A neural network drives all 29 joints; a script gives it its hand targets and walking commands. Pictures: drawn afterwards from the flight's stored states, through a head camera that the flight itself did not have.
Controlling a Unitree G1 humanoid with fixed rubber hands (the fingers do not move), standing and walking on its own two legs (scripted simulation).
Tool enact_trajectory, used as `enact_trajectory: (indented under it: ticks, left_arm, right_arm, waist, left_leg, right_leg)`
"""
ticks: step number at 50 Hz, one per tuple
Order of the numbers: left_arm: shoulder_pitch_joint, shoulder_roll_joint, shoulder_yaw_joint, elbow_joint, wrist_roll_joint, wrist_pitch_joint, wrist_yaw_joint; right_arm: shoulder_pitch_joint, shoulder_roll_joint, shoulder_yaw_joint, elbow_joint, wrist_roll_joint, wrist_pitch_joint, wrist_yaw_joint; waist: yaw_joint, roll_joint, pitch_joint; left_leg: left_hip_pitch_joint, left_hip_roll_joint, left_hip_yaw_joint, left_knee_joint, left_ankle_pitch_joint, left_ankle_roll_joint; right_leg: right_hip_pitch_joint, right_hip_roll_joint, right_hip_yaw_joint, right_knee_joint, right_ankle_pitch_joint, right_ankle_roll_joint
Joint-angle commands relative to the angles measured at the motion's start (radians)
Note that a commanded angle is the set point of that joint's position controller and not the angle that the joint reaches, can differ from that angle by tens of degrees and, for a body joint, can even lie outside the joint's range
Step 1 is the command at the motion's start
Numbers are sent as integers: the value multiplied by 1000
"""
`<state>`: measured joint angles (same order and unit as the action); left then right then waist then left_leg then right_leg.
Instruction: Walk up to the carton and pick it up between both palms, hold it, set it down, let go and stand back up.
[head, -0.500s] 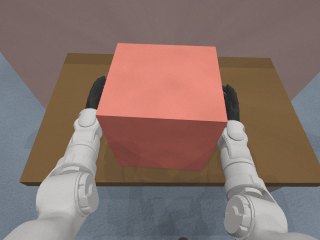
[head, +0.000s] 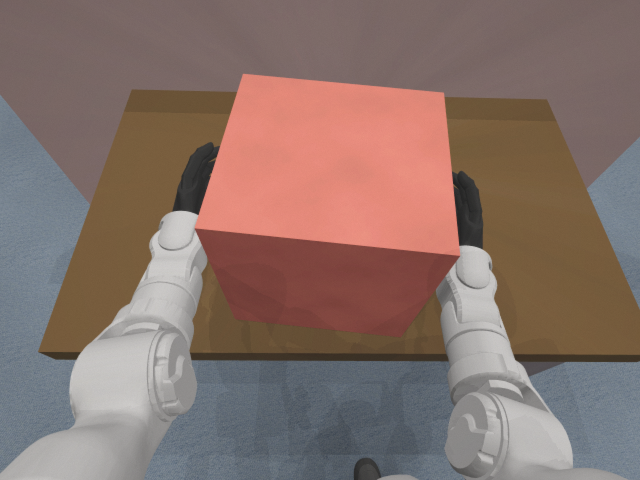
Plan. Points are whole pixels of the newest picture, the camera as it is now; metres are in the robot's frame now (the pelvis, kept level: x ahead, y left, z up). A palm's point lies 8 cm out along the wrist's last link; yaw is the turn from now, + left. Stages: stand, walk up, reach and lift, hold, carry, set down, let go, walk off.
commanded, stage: set down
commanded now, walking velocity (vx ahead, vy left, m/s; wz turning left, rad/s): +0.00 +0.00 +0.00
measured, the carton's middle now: (328, 217) +0.43 -0.02 +0.00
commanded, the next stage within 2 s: none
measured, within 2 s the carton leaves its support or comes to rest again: neither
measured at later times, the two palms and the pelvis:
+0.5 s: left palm (192, 205) +0.44 +0.16 +0.04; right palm (462, 238) +0.37 -0.19 +0.03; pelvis +0.00 +0.00 +0.00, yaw +0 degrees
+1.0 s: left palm (192, 211) +0.44 +0.16 +0.02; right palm (460, 237) +0.38 -0.19 +0.01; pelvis -0.01 +0.01 -0.01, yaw +0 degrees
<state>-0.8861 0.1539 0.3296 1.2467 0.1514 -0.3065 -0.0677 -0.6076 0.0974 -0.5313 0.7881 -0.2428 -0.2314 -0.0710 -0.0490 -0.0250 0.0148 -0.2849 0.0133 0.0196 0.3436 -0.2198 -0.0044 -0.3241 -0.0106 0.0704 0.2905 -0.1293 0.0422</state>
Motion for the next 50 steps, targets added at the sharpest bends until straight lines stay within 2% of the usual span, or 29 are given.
enact_trajectory:
  ticks: [1, 3, 4, 8, 11, 13, 15, 18, 20, 21, 22, 24, 26, 27, 28, 29, 31, 32, 33, 34, 35, 37, 40, 41, 44, 47, 48, 49, 50]
  left_arm:
    - [-485, -444, -59, 47, 136, -23, -138]
    - [-487, -446, -51, 4, 132, -45, -135]
    - [-507, -457, -80, -12, 110, -51, -134]
    - [-487, -425, -44, -4, 141, -37, -127]
    - [-483, -414, -25, 38, 153, -39, -131]
    - [-448, -425, -27, 18, 163, -41, -131]
    - [-530, -438, -29, -8, 153, -49, -124]
    - [-467, -426, -5, 11, 169, -44, -126]
    - [-493, -450, 15, -1, 187, -47, -135]
    - [-475, -379, 40, 26, 186, -45, -129]
    - [-483, -461, 28, 16, 210, -44, -129]
    - [-449, -405, 61, 37, 214, -31, -127]
    - [-451, -481, 53, 47, 231, -28, -134]
    - [-473, -371, 43, 19, 214, -31, -120]
    - [-443, -369, 64, 28, 212, -26, -122]
    - [-452, -314, 55, 31, 186, -38, -105]
    - [-472, -308, 41, 1, 190, -41, -95]
    - [-439, -344, 69, 22, 209, -33, -102]
    - [-428, -286, 67, 32, 191, -28, -99]
    - [-443, -261, 67, 31, 180, -23, -90]
    - [-410, -233, 74, 35, 170, -21, -83]
    - [-452, -196, 29, 12, 137, -19, -61]
    - [-458, 142, -30, 49, 20, -32, 28]
    - [-475, 116, -50, 40, 1, -29, 32]
    - [-529, 139, -189, 26, -160, -70, 71]
    - [-549, 210, -235, 158, -234, -90, 79]
    - [-575, 246, -274, 128, -267, -122, 77]
    - [-589, 233, -292, 186, -292, -117, 80]
    - [-598, 234, -322, 171, -314, -124, 85]
  right_arm:
    - [-547, 462, 307, 22, -184, -60, 158]
    - [-516, 488, 307, 27, -193, -62, 158]
    - [-507, 480, 300, 22, -199, -65, 153]
    - [-500, 469, 263, 30, -209, -70, 167]
    - [-484, 467, 267, 41, -214, -66, 160]
    - [-475, 456, 278, 56, -205, -73, 162]
    - [-522, 466, 239, 32, -229, -69, 157]
    - [-450, 473, 232, 64, -244, -66, 156]
    - [-465, 556, 236, 61, -249, -55, 166]
    - [-473, 474, 245, 31, -237, -64, 169]
    - [-480, 534, 212, 70, -264, -61, 166]
    - [-469, 446, 216, 50, -258, -64, 166]
    - [-473, 550, 200, 53, -289, -61, 158]
    - [-463, 406, 181, 50, -269, -61, 156]
    - [-449, 446, 173, 77, -272, -47, 157]
    - [-451, 355, 160, 72, -259, -58, 151]
    - [-434, 364, 158, 102, -250, -61, 144]
    - [-411, 429, 177, 110, -247, -55, 145]
    - [-428, 373, 159, 88, -252, -57, 132]
    - [-412, 324, 143, 93, -241, -56, 127]
    - [-387, 300, 155, 139, -227, -48, 126]
    - [-403, 235, 149, 179, -193, -50, 107]
    - [-391, -130, 165, 250, -76, -84, 42]
    - [-410, -52, 201, 238, -47, -83, 33]
    - [-462, -61, 296, 255, 117, -106, -12]
    - [-488, -151, 365, 352, 228, -111, -33]
    - [-522, -202, 387, 315, 263, -136, -39]
    - [-569, -210, 405, 332, 302, -130, -36]
    - [-562, -255, 379, 347, 312, -144, -42]
  waist:
    - [23, 51, -573]
    - [26, 43, -601]
    - [-11, 37, -630]
    - [24, 107, -589]
    - [11, 52, -588]
    - [21, 66, -565]
    - [-8, 75, -585]
    - [-7, 48, -532]
    - [15, 46, -513]
    - [45, 38, -558]
    - [-2, 52, -492]
    - [42, 40, -487]
    - [-7, 34, -449]
    - [-6, 60, -502]
    - [23, 49, -463]
    - [-3, 55, -511]
    - [4, 52, -494]
    - [34, 55, -463]
    - [19, 29, -501]
    - [-17, 48, -485]
    - [15, 53, -430]
    - [-5, 71, -418]
    - [3, 108, -538]
    - [19, 93, -554]
    - [-23, 85, -765]
    - [-33, 67, -806]
    - [-46, 105, -925]
    - [-16, 134, -897]
    - [-40, 156, -917]
  left_leg:
    - [-103, -19, 71, 4, 328, -46]
    - [-102, -20, 70, 3, 344, -46]
    - [-112, -21, 67, 8, 340, -49]
    - [-45, -12, 68, 17, 397, -56]
    - [-72, -16, 71, 9, 328, -49]
    - [-48, -14, 60, 12, 403, -49]
    - [-86, -14, 48, 15, 295, -49]
    - [-75, -15, 57, 12, 341, -44]
    - [-125, -22, 66, -7, 258, -31]
    - [-124, -27, 69, -6, 289, -34]
    - [-114, -22, 51, -11, 268, -29]
    - [-109, -22, 64, 2, 308, -32]
    - [-115, -22, 58, -7, 274, -25]
    - [-66, -17, 54, -1, 312, -34]
    - [-69, -12, 63, -3, 292, -34]
    - [-56, -11, 53, 9, 323, -35]
    - [-56, -7, 55, 8, 312, -38]
    - [-62, -17, 70, 12, 365, -42]
    - [-87, -18, 77, 8, 307, -31]
    - [-87, -14, 47, 1, 296, -34]
    - [-79, -10, 61, -7, 298, -40]
    - [-28, 2, 44, 27, 373, -44]
    - [-15, 16, 41, 60, 425, -79]
    - [-43, 13, 62, 74, 408, -71]
    - [-133, -3, 45, 128, 351, -65]
    - [-219, -14, 29, 160, 313, -59]
    - [-178, -12, 25, 187, 359, -77]
    - [-187, -10, 22, 201, 374, -76]
    - [-153, -10, 18, 220, 405, -89]
  right_leg:
    - [414, -9, -145, 119, 362, -12]
    - [414, -4, -135, 122, 391, -13]
    - [414, -9, -147, 117, 408, -16]
    - [345, 1, -147, 114, 362, -21]
    - [376, -8, -153, 104, 342, -16]
    - [359, 3, -151, 115, 393, -14]
    - [327, -1, -153, 110, 310, -10]
    - [323, -10, -151, 108, 325, -20]
    - [359, -18, -140, 108, 305, -14]
    - [381, -9, -135, 119, 356, -7]
    - [360, -12, -149, 103, 305, -8]
    - [358, -9, -147, 111, 319, -11]
    - [339, -11, -154, 95, 289, -1]
    - [303, 5, -157, 95, 309, -6]
    - [289, -1, -163, 92, 262, -9]
    - [286, 5, -162, 95, 308, -9]
    - [265, 5, -146, 95, 281, -15]
    - [292, 2, -141, 95, 297, -6]
    - [321, -5, -137, 93, 315, -2]
    - [310, 1, -150, 97, 329, -4]
    - [291, 0, -144, 102, 286, -3]
    - [198, 13, -158, 88, 247, -7]
    - [127, 27, -143, 110, 251, -24]
    - [176, 16, -129, 106, 258, -24]
    - [215, 23, -105, 163, 386, -26]
    - [188, 12, -83, 210, 429, -26]
    - [195, 19, -89, 229, 477, -32]
    - [141, 15, -95, 241, 426, -34]
    - [101, 25, -102, 236, 402, -41]
